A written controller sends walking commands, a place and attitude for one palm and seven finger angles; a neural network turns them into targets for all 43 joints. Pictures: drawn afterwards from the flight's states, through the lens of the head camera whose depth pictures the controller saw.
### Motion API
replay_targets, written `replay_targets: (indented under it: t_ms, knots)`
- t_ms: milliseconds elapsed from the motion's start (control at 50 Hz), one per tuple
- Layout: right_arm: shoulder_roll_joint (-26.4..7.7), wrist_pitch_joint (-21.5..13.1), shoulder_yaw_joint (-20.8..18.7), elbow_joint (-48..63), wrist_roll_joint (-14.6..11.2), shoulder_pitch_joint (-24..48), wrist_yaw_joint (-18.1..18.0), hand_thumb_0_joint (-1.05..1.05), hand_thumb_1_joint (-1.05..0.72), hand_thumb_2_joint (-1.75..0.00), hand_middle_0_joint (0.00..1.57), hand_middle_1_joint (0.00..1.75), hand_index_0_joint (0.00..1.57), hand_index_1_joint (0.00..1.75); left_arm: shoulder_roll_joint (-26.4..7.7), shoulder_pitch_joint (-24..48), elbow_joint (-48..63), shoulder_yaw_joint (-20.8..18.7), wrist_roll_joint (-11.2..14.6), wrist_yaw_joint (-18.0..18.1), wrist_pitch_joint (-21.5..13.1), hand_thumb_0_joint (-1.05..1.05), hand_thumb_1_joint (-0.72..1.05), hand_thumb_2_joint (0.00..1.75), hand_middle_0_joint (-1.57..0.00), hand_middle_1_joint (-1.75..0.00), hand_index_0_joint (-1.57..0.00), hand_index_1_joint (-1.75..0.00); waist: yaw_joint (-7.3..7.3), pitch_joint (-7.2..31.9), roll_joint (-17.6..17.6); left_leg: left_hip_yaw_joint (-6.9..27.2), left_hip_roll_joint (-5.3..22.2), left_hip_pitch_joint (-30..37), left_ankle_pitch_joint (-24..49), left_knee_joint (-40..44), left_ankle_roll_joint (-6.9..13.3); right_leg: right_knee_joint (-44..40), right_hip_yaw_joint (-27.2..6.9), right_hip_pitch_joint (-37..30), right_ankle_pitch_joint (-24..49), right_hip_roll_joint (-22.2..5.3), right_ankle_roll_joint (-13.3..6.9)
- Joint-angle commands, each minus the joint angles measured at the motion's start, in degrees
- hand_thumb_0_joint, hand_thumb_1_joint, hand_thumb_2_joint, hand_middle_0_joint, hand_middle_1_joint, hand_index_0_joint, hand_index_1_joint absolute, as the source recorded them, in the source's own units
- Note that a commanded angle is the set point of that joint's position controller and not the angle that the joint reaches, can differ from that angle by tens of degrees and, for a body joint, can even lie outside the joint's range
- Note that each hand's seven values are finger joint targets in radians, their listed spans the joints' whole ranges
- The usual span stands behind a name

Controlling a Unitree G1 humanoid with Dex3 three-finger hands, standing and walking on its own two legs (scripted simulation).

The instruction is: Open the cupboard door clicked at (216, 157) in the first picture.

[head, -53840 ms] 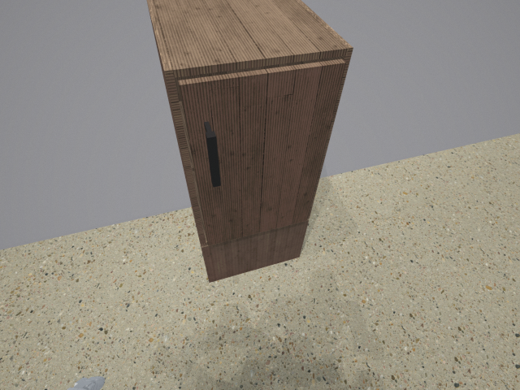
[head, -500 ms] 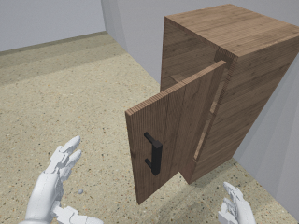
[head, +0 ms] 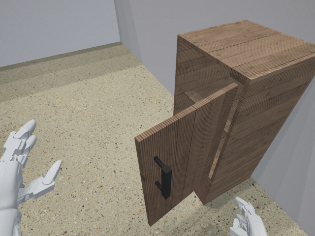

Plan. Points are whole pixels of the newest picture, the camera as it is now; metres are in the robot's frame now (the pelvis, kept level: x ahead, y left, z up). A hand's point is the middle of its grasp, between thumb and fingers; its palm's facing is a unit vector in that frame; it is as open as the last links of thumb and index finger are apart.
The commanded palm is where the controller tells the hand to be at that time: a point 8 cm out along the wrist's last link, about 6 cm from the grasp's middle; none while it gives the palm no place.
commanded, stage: draw the hand back to the body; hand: left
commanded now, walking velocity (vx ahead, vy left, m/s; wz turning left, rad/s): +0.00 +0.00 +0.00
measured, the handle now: (162, 178) +0.29 +0.03 -0.02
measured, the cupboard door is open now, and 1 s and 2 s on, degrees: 99 99 99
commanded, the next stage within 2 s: step back with the hand held close in 0.46 s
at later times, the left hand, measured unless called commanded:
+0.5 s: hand (46, 166) +0.19 +0.24 +0.16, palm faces +0.45 -0.81 -0.39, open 7.4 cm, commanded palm +0.15 +0.28 +0.18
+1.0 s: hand (35, 174) +0.18 +0.26 +0.16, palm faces +0.34 -0.80 -0.50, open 7.4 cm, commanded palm +0.12 +0.30 +0.18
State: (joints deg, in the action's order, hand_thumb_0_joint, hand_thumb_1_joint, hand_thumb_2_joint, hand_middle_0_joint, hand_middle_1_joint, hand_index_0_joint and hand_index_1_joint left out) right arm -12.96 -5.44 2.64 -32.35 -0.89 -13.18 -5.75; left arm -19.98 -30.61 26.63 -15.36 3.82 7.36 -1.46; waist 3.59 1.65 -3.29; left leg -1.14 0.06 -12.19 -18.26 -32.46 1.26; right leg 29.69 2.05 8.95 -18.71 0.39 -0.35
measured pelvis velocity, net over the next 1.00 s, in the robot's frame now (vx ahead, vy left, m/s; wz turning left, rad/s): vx -0.04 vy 0.00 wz -0.04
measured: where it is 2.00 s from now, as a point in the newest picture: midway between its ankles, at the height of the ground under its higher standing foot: outside the picture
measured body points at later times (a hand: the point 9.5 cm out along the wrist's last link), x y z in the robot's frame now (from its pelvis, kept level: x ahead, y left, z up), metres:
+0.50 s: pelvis +0.01 -0.02 +0.01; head -0.01 -0.04 +0.46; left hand +0.16 +0.28 +0.19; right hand +0.19 -0.24 -0.08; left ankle -0.01 +0.10 -0.73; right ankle -0.03 -0.12 -0.73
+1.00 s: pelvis -0.04 +0.00 +0.01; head -0.02 +0.00 +0.46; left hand +0.15 +0.30 +0.19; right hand +0.13 -0.26 -0.07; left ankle -0.01 +0.10 -0.73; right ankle -0.03 -0.12 -0.73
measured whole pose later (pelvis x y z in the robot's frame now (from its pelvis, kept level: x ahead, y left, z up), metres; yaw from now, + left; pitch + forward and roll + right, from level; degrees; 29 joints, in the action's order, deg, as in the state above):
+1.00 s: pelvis -0.04 +0.00 +0.01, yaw -3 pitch +0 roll -1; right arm -13.6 2.1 -1.2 -31.4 -1.1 -9.5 -5.5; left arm -24.8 -32.5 27.4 -22.8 3.5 7.9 -7.2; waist -0.2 -1.8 -1.4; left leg -3.6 0.9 -14.8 -11.9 -26.7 1.4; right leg 24.6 -0.3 12.8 -11.7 1.2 -0.1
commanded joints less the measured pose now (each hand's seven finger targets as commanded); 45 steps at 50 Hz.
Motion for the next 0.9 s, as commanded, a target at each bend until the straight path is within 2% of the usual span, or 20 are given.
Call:
replay_targets:
  t_ms: [0,60,100,120,140,220,240,260,280,380,520,560,580,600,620,660,760,800,840,880]
  knots:
    - [-5.85,-3.29,-2.70,8.48,0.03,7.46,-0.07,0.00,-0.90,-0.90,0.20,0.30,0.20,0.30,-10.51,6.09,12.50,-9.53,0.21,1.06,-4.82,0.00,0.80,0.86,-0.20,-0.30,-0.20,-0.30,-0.07,2.70,-1.18,0.96,1.54,4.27,16.43,7.40,-0.22,-5.94,-0.28,0.04,15.02,-0.49,-0.88]
    - [-5.97,-3.39,-2.88,7.64,0.11,7.93,0.08,0.00,-0.90,-0.90,0.20,0.30,0.20,0.30,-11.85,7.81,11.52,-11.87,0.46,1.22,-5.13,0.00,0.90,0.90,-0.20,-0.30,-0.20,-0.30,0.13,2.20,-1.06,0.75,1.49,4.94,18.32,8.04,-0.25,-6.64,-0.25,-1.24,16.83,-0.54,-0.87]
    - [-6.09,-3.06,-3.18,7.30,0.06,8.02,0.42,0.00,-0.90,-0.90,0.20,0.30,0.20,0.30,-8.38,6.04,8.53,-9.02,0.57,0.54,-4.94,0.00,0.90,0.90,-0.20,-0.30,-0.20,-0.30,-0.27,0.57,-0.58,0.29,1.56,5.44,17.94,8.51,-0.10,-7.39,-0.27,-0.45,16.50,-0.49,-0.52]
    - [-6.20,-2.84,-3.29,7.11,0.08,8.03,0.61,0.00,-0.90,-0.90,0.20,0.30,0.20,0.30,-8.06,5.78,7.75,-8.74,0.64,0.34,-4.84,0.00,0.90,0.90,-0.20,-0.30,-0.20,-0.30,-0.27,0.44,0.19,0.38,1.62,5.60,17.75,8.89,-0.08,-7.62,-0.17,-0.54,16.30,-0.45,-0.44]
    - [-6.41,-2.74,-3.53,7.06,0.11,8.42,0.69,0.00,-0.90,-0.90,0.20,0.30,0.20,0.30,-8.16,5.05,6.72,-8.78,0.69,0.20,-4.78,0.00,0.90,0.90,-0.20,-0.30,-0.20,-0.30,0.01,0.21,1.46,0.19,1.62,5.53,17.96,8.97,0.07,-8.15,-0.26,-1.18,17.02,-0.43,-0.50]
    - [-6.32,-2.25,-3.73,7.30,0.26,8.99,0.64,0.00,-0.90,-0.90,0.20,0.30,0.20,0.30,-9.80,6.99,9.49,-9.61,0.49,0.18,-5.20,0.00,0.90,0.90,-0.20,-0.30,-0.20,-0.30,0.04,2.19,1.93,-0.22,1.21,6.89,17.82,9.08,0.44,-8.70,-0.79,-2.14,17.77,-0.45,-0.30]
    - [-6.47,-2.29,-3.75,7.19,0.28,9.35,0.43,0.00,-0.90,-0.90,0.20,0.30,0.20,0.30,-11.44,6.99,9.75,-10.91,0.53,0.35,-5.13,0.00,0.90,0.90,-0.20,-0.30,-0.20,-0.30,0.39,2.50,0.43,-0.46,1.13,6.99,17.93,8.94,0.47,-8.97,-1.05,-2.82,18.51,-0.63,-0.43]
    - [-6.08,-2.36,-3.55,7.18,0.37,9.27,0.40,0.00,-0.90,-0.90,0.20,0.30,0.20,0.30,-10.97,7.80,11.01,-10.50,0.48,0.38,-5.32,0.00,0.90,0.90,-0.20,-0.30,-0.20,-0.30,0.28,3.23,-0.71,-0.45,0.94,7.25,18.85,8.89,0.47,-8.68,-1.12,-3.37,19.59,-0.74,-0.46]
    - [-5.95,-2.45,-3.50,6.97,0.45,9.13,0.36,0.00,-0.90,-0.90,0.20,0.30,0.20,0.30,-11.26,7.27,10.62,-11.02,0.51,0.46,-5.33,0.00,0.90,0.90,-0.20,-0.30,-0.20,-0.30,0.34,3.23,0.30,-0.45,0.88,7.38,19.49,8.73,0.46,-8.78,-0.97,-3.38,20.26,-0.66,-0.40]
    - [-5.70,-2.89,-3.60,6.42,0.31,9.34,0.33,0.00,-0.90,-0.90,0.20,0.30,0.20,0.30,-10.97,7.30,10.91,-10.75,0.45,0.48,-5.43,0.00,0.90,0.90,-0.20,-0.30,-0.20,-0.30,0.18,2.79,-1.54,-0.74,0.87,8.39,20.15,8.86,0.30,-9.22,-1.14,-3.13,20.89,-0.67,-0.32]
    - [-5.84,-2.56,-3.94,6.05,0.27,9.82,0.44,0.00,-0.90,-0.90,0.20,0.30,0.20,0.30,-9.95,7.05,8.43,-9.97,0.66,0.12,-5.54,0.00,0.90,0.90,-0.20,-0.30,-0.20,-0.30,0.01,0.59,1.70,-1.01,0.95,8.34,17.85,9.60,0.61,-10.61,-1.32,-2.04,19.06,-0.46,0.04]
    - [-6.04,-2.58,-4.00,5.85,0.27,10.01,0.34,0.00,-0.90,-0.90,0.20,0.30,0.20,0.30,-11.80,10.43,9.14,-11.39,0.66,0.37,-5.79,0.00,0.90,0.90,-0.20,-0.30,-0.20,-0.30,-0.03,1.21,1.08,-0.97,0.86,8.33,17.60,9.70,0.61,-10.89,-1.73,-2.66,19.08,-0.62,-0.05]
    - [-7.13,-1.39,-4.25,7.35,-0.11,8.92,0.52,0.00,-0.90,-0.90,0.20,0.30,0.20,0.30,-17.74,15.49,10.86,-17.41,-0.06,0.66,-7.95,0.00,0.90,0.90,-0.20,-0.30,-0.20,-0.30,-2.53,-2.38,1.52,-0.22,1.73,5.42,13.53,7.09,1.12,-14.11,-7.98,3.38,22.75,-3.61,-0.25]
    - [-6.57,-0.42,-4.29,6.02,0.29,9.04,0.51,0.00,-0.90,-0.90,0.20,0.30,0.20,0.30,-13.83,10.17,6.21,-14.43,-0.24,0.17,-8.37,0.00,0.90,0.90,-0.20,-0.30,-0.20,-0.30,-2.97,-1.11,2.83,0.16,1.49,6.06,13.07,6.12,1.09,-13.97,-7.99,3.14,25.04,-4.85,-0.52]
    - [-6.67,0.37,-4.47,6.42,0.38,9.21,0.70,0.00,-0.90,-0.90,0.20,0.30,0.20,0.30,-12.23,7.24,4.99,-12.96,-0.42,-0.06,-8.50,0.00,0.90,0.90,-0.20,-0.30,-0.20,-0.30,-2.98,-0.46,3.72,-0.28,1.51,6.13,13.60,6.00,0.91,-13.67,-7.86,3.11,26.77,-5.04,-0.24]
    - [-6.92,1.41,-4.76,7.06,0.42,9.46,0.77,0.00,-0.90,-0.90,0.20,0.30,0.20,0.30,-11.65,5.64,6.34,-12.15,-0.59,-0.10,-9.10,0.00,0.90,0.90,-0.20,-0.30,-0.20,-0.30,-3.07,2.39,1.96,-0.41,2.07,6.48,17.51,6.93,0.61,-11.36,-6.38,1.20,30.14,-4.92,-0.11]
    - [-6.86,3.64,-5.35,9.08,0.13,9.71,0.42,0.00,-0.90,-0.90,0.20,0.30,0.20,0.30,-13.74,0.90,9.65,-14.27,-0.45,1.00,-9.02,0.00,0.90,0.90,-0.20,-0.30,-0.20,-0.30,-2.87,7.61,1.55,-0.07,3.62,6.24,27.03,7.94,0.38,-7.28,-4.22,-1.95,33.48,-3.57,0.41]
    - [-6.80,4.46,-5.56,9.78,-0.08,9.59,0.37,0.00,-0.90,-0.90,0.20,0.30,0.20,0.30,-14.31,-0.24,10.45,-15.01,-0.28,1.31,-8.81,0.00,0.90,0.90,-0.20,-0.30,-0.20,-0.30,-2.99,7.81,2.33,0.01,3.85,4.87,27.12,7.95,0.26,-6.57,-4.30,-1.98,33.46,-3.25,0.57]
    - [-7.14,4.88,-5.76,10.03,-0.07,9.82,0.14,0.00,-0.90,-0.90,0.20,0.30,0.20,0.30,-15.57,-0.70,11.45,-16.23,-0.29,1.77,-9.00,0.00,0.90,0.90,-0.20,-0.30,-0.20,-0.30,-2.82,7.84,0.17,0.71,3.99,2.79,26.35,8.50,0.28,-5.74,-4.02,-2.55,31.72,-3.16,0.50]
    - [-6.82,5.05,-5.77,10.43,-0.18,9.42,0.07,0.00,-0.90,-0.90,0.20,0.30,0.20,0.30,-14.82,-1.89,11.54,-15.87,-0.24,1.95,-9.14,0.00,0.90,0.90,-0.20,-0.30,-0.20,-0.30,-3.00,7.47,0.29,0.66,4.30,1.35,24.03,8.94,0.32,-5.36,-4.31,-2.06,29.19,-2.59,0.66]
